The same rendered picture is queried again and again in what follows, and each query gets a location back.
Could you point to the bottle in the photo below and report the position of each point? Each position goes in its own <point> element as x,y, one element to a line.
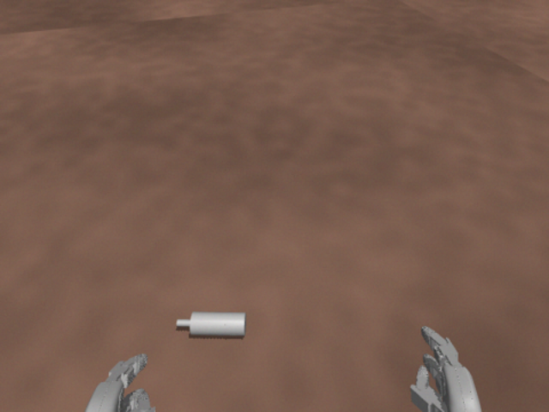
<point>215,323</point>

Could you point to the right robot hand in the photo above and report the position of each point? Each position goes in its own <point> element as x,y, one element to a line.
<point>453,381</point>

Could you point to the left robot hand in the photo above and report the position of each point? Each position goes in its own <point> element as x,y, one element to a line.
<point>109,395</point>

